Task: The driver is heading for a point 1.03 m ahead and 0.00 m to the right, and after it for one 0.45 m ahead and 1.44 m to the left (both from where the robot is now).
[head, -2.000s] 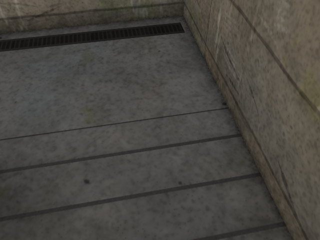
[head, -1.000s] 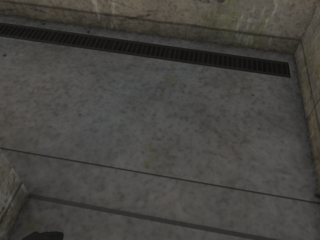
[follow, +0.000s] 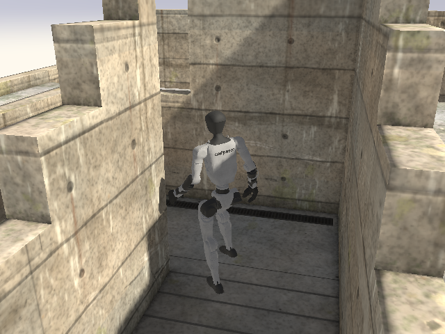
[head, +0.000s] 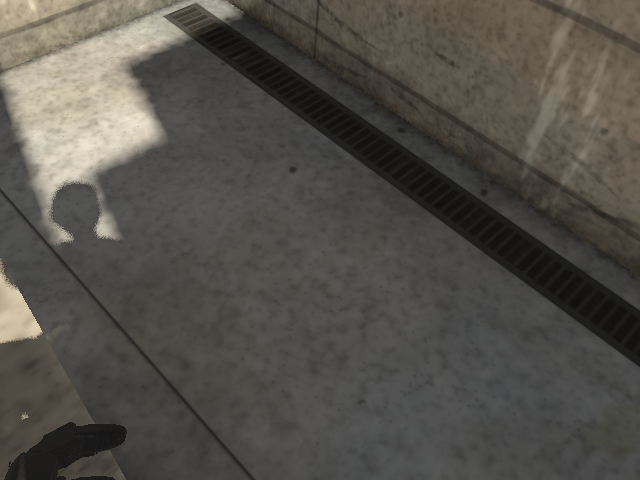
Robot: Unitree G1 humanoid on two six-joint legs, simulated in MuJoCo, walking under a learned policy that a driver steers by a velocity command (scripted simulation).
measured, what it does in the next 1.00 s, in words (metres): walks ahead: right foot, then left foot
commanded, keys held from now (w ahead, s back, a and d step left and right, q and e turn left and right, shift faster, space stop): w+q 0.04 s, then w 0.96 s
